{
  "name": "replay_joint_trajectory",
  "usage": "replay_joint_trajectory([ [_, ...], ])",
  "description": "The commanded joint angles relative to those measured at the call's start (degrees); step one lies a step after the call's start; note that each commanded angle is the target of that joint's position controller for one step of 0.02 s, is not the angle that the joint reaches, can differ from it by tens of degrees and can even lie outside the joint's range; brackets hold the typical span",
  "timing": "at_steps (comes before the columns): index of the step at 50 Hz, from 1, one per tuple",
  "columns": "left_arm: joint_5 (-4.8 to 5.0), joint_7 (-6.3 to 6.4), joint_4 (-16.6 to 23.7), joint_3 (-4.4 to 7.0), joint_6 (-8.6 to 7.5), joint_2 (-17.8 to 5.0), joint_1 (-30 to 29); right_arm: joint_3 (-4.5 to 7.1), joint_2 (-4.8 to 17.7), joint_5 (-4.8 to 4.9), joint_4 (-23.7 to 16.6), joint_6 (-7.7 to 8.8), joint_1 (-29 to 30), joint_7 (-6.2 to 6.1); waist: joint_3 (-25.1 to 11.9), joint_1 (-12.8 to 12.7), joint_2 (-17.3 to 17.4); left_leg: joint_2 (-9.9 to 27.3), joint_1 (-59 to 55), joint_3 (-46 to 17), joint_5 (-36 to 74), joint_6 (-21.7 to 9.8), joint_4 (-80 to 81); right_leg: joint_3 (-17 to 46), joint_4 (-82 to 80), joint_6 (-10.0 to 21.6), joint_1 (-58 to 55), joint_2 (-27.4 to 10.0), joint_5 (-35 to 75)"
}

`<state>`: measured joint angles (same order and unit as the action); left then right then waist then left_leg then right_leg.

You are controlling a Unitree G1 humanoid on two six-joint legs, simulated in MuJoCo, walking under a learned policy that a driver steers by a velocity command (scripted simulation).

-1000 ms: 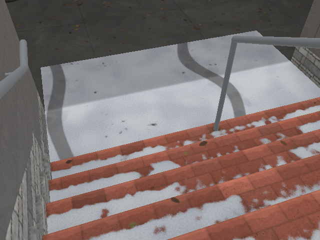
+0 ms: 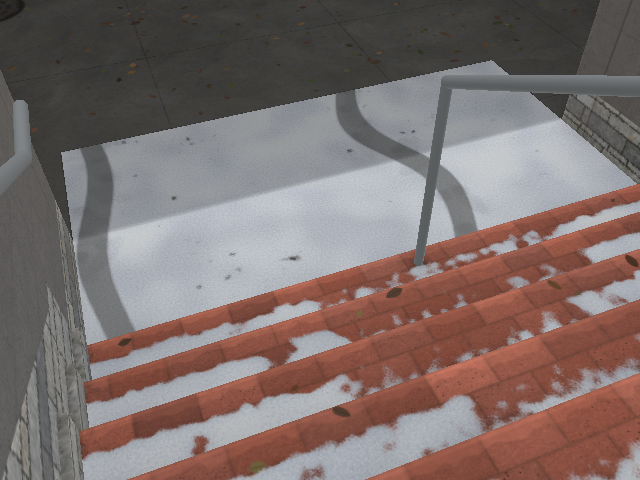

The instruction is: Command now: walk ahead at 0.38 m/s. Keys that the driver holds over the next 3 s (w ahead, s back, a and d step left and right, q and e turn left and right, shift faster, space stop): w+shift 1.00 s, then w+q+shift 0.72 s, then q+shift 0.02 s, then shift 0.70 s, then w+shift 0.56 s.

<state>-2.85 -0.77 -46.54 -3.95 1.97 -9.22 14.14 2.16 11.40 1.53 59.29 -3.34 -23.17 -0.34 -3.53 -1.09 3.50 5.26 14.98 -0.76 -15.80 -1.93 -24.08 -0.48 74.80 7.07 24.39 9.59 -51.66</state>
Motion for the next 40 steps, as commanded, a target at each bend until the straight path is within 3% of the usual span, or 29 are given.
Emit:
replay_joint_trajectory([
  [1,-0.98,2.21,-2.3,6.07,-1.15,-15.4,11.5,2.37,9.6,-0.49,-14.4,1.99,25.5,0.60,21.3,-11.7,-11.5,-2.7,42.6,-11.0,-9.9,-3.1,-16.3,52.8,-44.1,19.6,-9.4,-19.3,-17.9],
  [3,-1.23,3.47,-5.6,6.07,-3.76,-13.6,14.7,2.62,8.1,-1.05,-14.7,4.96,25.0,0.35,19.2,-10.2,-11.1,-3.9,51.0,-21.9,-3.9,-3.6,-21.6,52.9,-40.4,18.9,-19.1,-21.2,0.7],
  [4,-1.16,3.83,-6.2,5.93,-4.32,-11.9,11.4,2.65,7.1,-1.02,-12.7,5.21,21.0,0.02,16.7,-5.8,-9.2,-4.2,45.9,-21.3,1.6,-1.9,-23.1,45.3,-37.1,16.6,-17.3,-21.0,12.3],
  [7,-0.07,2.59,-2.0,6.46,-4.92,-9.6,-6.3,2.66,6.1,1.31,-8.4,3.04,5.5,-0.52,4.6,8.1,-6.8,-6.1,-6.5,-5.5,27.9,3.1,-26.2,17.0,-31.2,5.6,18.6,-14.4,20.1],
  [9,0.72,2.31,-2.1,7.45,-4.94,-12.3,-10.7,3.21,7.4,0.48,-0.8,0.01,-14.1,-0.56,-2.1,17.8,-9.2,-9.4,-25.2,1.8,25.0,3.9,-35.2,8.5,-19.7,1.5,22.4,-12.8,24.5],
  [10,-0.22,2.40,-1.9,7.68,-4.72,-13.3,-11.0,4.03,9.4,-0.28,1.2,-0.83,-19.6,-1.09,-1.9,20.5,-4.8,-10.5,-27.9,5.6,15.2,2.9,-31.0,4.0,-7.9,0.8,19.0,-11.7,39.0],
  [11,0.01,1.87,-1.7,8.43,-4.32,-14.0,-11.2,3.73,8.9,0.70,-1.1,-0.76,-18.5,-1.60,0.3,23.0,-0.1,-10.5,-28.3,7.0,4.0,0.8,-19.4,1.5,9.4,1.4,17.0,-9.5,54.5],
  [12,-0.63,2.12,-1.6,8.73,-3.73,-11.5,-14.7,3.22,8.2,0.34,-1.2,0.18,-20.1,-1.37,4.6,26.1,7.9,-5.3,-26.0,1.7,9.8,-3.1,-5.4,0.7,33.8,1.3,19.5,-4.3,37.3],
  [13,-1.33,2.80,-0.3,7.32,-2.85,-5.8,-15.0,1.39,7.3,-0.38,-2.8,1.54,-11.9,-0.31,14.0,19.8,6.2,-1.6,-15.8,-5.0,9.0,-3.6,-1.9,4.7,43.5,2.0,24.9,-1.0,15.9],
  [14,-1.52,2.80,1.4,5.69,-2.90,-0.9,-10.8,-0.69,6.2,-1.44,-4.1,3.24,-7.9,0.43,13.6,11.2,0.4,-1.2,-12.8,-9.3,27.6,-1.2,-14.6,10.9,46.0,2.7,31.5,0.6,14.8],
  [15,-0.92,2.43,3.3,5.47,-3.22,0.6,0.8,-0.62,7.8,-1.91,-4.6,5.46,-5.7,0.74,8.4,-0.3,-0.3,3.4,-13.1,-17.7,34.5,-1.3,-18.0,11.6,36.3,3.5,34.9,-1.6,18.1],
  [16,-1.07,2.60,3.6,4.90,-3.57,-0.9,4.7,1.32,12.9,-1.99,-4.4,6.76,-5.3,0.19,4.2,-2.2,6.0,10.7,-12.1,-35.0,0.7,-8.6,-7.8,11.6,31.3,1.9,37.9,-5.3,15.6],
  [17,-3.16,2.98,4.4,5.05,-4.15,-3.8,-1.9,2.01,13.9,-1.15,-6.3,8.12,2.7,-0.59,9.0,-2.5,4.6,13.2,-3.7,-43.9,-19.0,-12.6,-2.0,14.1,25.0,-0.9,40.8,-10.7,27.3],
  [19,-0.89,1.84,3.9,7.58,-4.73,-11.4,-8.8,0.00,10.4,-3.30,-8.7,9.39,7.9,-1.08,14.2,-2.8,-2.2,7.5,14.4,-39.4,-26.9,-11.6,-1.0,13.5,1.0,-6.2,30.2,-12.0,46.7],
  [23,-2.34,0.12,3.2,7.34,-3.60,-10.3,-12.7,3.20,17.0,-1.80,-6.2,8.92,-5.0,-1.59,9.1,2.4,5.1,5.4,3.3,-30.0,11.1,-11.6,-4.8,2.2,-4.8,-6.6,25.0,-12.0,49.6],
  [24,-2.34,-0.01,4.3,7.17,-4.38,-8.4,-18.9,1.86,9.8,-1.16,-4.4,8.68,-8.6,-2.00,13.0,4.8,0.0,2.5,-3.1,-29.2,3.5,-12.0,-12.5,6.7,-13.3,-4.2,33.3,-15.4,63.8],
  [26,-1.42,-0.80,4.7,6.27,-5.60,-6.2,-23.0,0.78,5.9,-1.66,-4.5,8.35,-10.8,-2.64,13.7,6.4,-1.3,-0.7,-5.2,-25.6,1.3,-12.2,-15.6,3.7,-22.0,-3.7,32.3,-14.6,69.5],
  [27,-1.36,-1.45,5.8,5.26,-6.10,-4.9,-26.0,0.69,6.2,-0.63,-5.4,7.83,-8.8,-2.62,12.3,7.8,-0.6,-3.0,0.4,-20.5,-1.6,-11.8,-14.1,1.0,-29.0,-3.5,22.2,-12.8,73.5],
  [28,-0.41,-2.32,6.3,5.23,-6.07,-3.8,-28.9,0.46,6.4,-1.07,-5.2,7.84,-9.0,-2.13,11.9,9.9,-0.7,-3.3,2.9,-18.4,-0.7,-11.1,-11.3,-2.2,-33.3,-3.8,14.6,-11.2,72.8],
  [29,2.53,-1.92,7.0,4.91,-5.17,-2.5,-30.1,-0.12,4.0,-1.61,-3.1,8.07,-12.2,-1.46,13.2,11.9,3.3,-2.5,4.2,-15.7,3.1,-10.3,-10.4,-2.8,-36.2,-3.7,9.4,-11.3,70.7],
  [31,3.21,-1.90,7.2,5.34,-4.84,-2.7,-28.6,-0.61,2.7,-2.49,-0.4,7.49,-14.7,-1.19,14.6,11.2,1.7,-2.2,6.3,-11.6,11.2,-8.2,-14.5,-5.1,-39.0,-2.9,-2.5,-9.9,72.5],
  [32,2.51,-1.27,5.0,6.03,-4.79,-4.9,-21.8,0.19,5.6,-2.45,-0.9,7.50,-13.7,-1.18,12.7,8.8,1.0,-2.3,3.9,-9.6,20.8,-7.7,-21.4,-6.2,-40.7,-3.0,-7.2,-7.8,66.8],
  [33,1.15,-0.79,0.8,7.96,-4.48,-8.0,-5.9,0.46,6.2,-3.28,-1.3,7.74,-9.6,-0.83,7.0,0.5,1.4,-2.6,9.2,-7.6,37.4,-7.7,-37.7,-9.8,-33.9,-1.7,-22.5,-4.2,65.0],
  [34,1.42,0.30,-5.3,9.06,-3.83,-9.6,16.6,1.39,9.6,-2.50,-2.4,7.89,-2.0,-0.69,0.0,-13.6,-2.4,-2.6,21.6,-3.9,47.0,-6.0,-63.0,-8.6,-36.4,1.1,-44.2,-5.5,63.5],
  [35,1.17,0.06,-9.4,10.25,-4.06,-12.6,29.2,3.56,13.2,-1.59,-4.9,8.69,9.0,-1.30,-1.1,-24.9,-14.8,-11.9,35.3,-1.1,-0.4,-3.6,-92.2,1.7,-44.5,5.5,-54.8,-13.7,64.9],
  [36,1.23,-0.51,-9.0,9.69,-5.64,-13.5,24.4,2.71,8.2,-1.81,-9.5,10.30,10.4,-2.26,-0.2,-16.1,-14.5,-12.1,40.2,-8.2,-20.6,-6.2,-90.3,9.6,-37.5,2.2,-51.8,-21.0,81.0],
  [37,0.02,-0.46,-7.6,8.44,-7.09,-11.9,17.4,2.41,7.0,0.34,-9.4,10.67,-1.2,-2.06,-4.3,-5.3,-8.2,-7.8,45.5,-12.5,-14.8,-5.9,-76.4,18.6,-37.1,6.0,-58.3,-27.9,83.4],
  [39,-0.31,1.22,-7.9,9.46,-8.33,-10.9,11.3,3.01,7.6,-2.75,-8.2,9.93,1.0,-2.38,-0.1,-2.6,-5.1,-2.9,48.3,-13.6,-7.4,-5.5,-62.8,27.8,-42.8,13.2,-43.6,-30.8,44.5],
  [40,-0.86,1.41,-8.1,8.20,-9.41,-7.4,7.0,3.49,8.1,-4.80,-7.0,7.90,4.2,-1.79,4.9,0.3,0.1,-1.3,39.4,-14.3,-1.3,-3.5,-50.5,25.7,-42.2,11.2,-24.6,-27.8,40.7],
])
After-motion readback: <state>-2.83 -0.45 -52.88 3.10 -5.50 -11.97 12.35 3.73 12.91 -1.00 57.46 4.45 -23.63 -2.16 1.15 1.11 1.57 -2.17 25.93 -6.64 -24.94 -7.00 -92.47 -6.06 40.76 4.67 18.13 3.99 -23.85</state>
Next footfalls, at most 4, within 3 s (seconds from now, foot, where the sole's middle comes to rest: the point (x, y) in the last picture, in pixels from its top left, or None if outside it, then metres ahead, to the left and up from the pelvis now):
0.26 left None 0.15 0.17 -0.80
0.70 right None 0.54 0.00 -0.95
1.00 left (267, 454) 0.78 0.20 -1.09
1.30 right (328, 370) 1.14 0.04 -1.25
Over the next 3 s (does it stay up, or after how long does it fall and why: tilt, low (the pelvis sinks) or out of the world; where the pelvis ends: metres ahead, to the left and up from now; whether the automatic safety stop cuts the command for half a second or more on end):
stays up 2.01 0.57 -0.92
